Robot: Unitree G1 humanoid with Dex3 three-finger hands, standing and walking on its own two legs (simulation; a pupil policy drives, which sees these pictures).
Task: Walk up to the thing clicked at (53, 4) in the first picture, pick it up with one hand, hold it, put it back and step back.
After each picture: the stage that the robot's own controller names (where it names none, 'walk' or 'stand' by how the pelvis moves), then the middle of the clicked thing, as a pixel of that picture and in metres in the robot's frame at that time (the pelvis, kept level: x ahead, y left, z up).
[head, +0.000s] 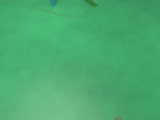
stand; out of the picture +2.23 +0.46 -0.66
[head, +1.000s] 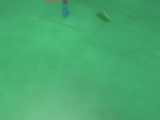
walk; (64, 8) +2.11 +0.22 -0.64
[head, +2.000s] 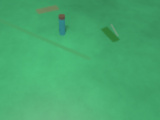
walk; (62, 25) +1.48 +0.18 -0.65
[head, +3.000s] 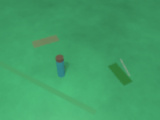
walk; (60, 66) +0.95 +0.20 -0.65
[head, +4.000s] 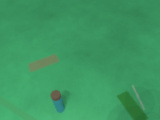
walk; (58, 102) +0.56 +0.24 -0.63
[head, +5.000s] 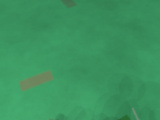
stand; out of the picture +0.37 +0.21 -0.64
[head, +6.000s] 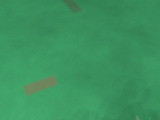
stand; out of the picture +0.35 +0.20 -0.65
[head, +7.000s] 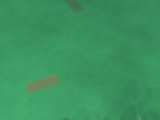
stand; out of the picture +0.37 +0.19 -0.65
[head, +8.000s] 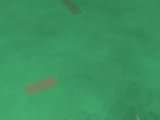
stand; out of the picture +0.37 +0.20 -0.66
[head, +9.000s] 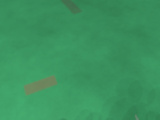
stand; out of the picture +0.37 +0.21 -0.66
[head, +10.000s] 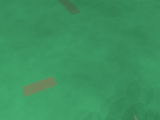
stand; out of the picture +0.36 +0.21 -0.66
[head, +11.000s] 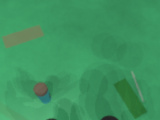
go down; (43, 94) +0.41 +0.20 -0.50
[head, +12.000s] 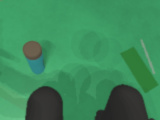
go down; (35, 60) +0.47 +0.20 -0.28
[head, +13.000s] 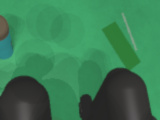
close in; (0, 41) +0.46 +0.23 -0.19
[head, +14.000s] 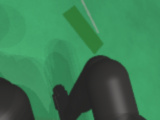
close; out of the picture +0.46 +0.26 -0.17
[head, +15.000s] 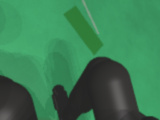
lift; out of the picture +0.44 +0.26 -0.17
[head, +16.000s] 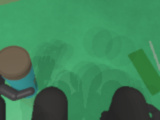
lift; (22, 78) +0.33 +0.20 -0.03
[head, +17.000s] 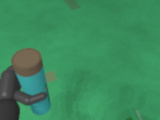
hold; (35, 86) +0.31 +0.16 +0.07
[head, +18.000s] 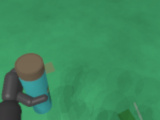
hold; (37, 88) +0.32 +0.16 +0.03
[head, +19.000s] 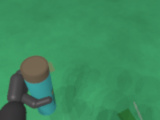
crouch; (41, 90) +0.32 +0.14 +0.02
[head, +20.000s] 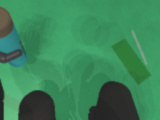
crouch; (8, 43) +0.46 +0.19 -0.06
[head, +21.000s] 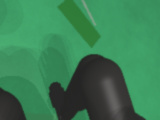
lower; out of the picture +0.46 +0.26 -0.17
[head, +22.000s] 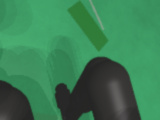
lower; out of the picture +0.46 +0.26 -0.17
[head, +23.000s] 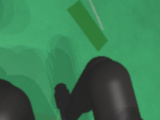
lower; out of the picture +0.45 +0.26 -0.17
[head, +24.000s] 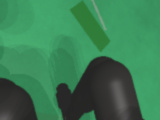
lower; out of the picture +0.45 +0.25 -0.17
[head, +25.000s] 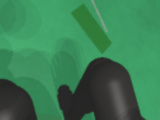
loosen; out of the picture +0.44 +0.22 -0.17
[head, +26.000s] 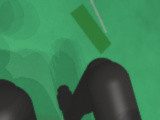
withdraw; out of the picture +0.44 +0.22 -0.18
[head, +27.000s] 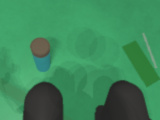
walk; (42, 57) +0.46 +0.17 -0.26
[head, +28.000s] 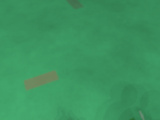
stand; out of the picture +0.36 +0.15 -0.59
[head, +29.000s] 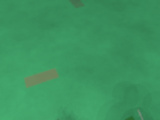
stand; out of the picture +0.38 +0.16 -0.60
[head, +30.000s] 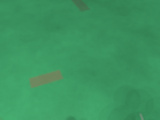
stand; out of the picture +0.39 +0.14 -0.62
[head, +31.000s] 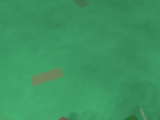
walk; out of the picture +0.39 +0.15 -0.65
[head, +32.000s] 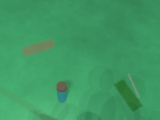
walk; (61, 92) +0.54 +0.12 -0.64
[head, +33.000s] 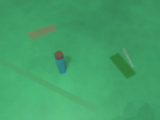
walk; (60, 63) +0.82 +0.24 -0.62
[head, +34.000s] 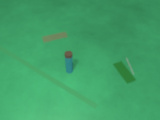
stand; (69, 62) +1.01 +0.15 -0.64
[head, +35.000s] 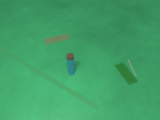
stand; (70, 64) +1.01 +0.14 -0.66
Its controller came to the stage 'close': yes
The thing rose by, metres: 0.68
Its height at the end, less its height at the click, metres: +0.00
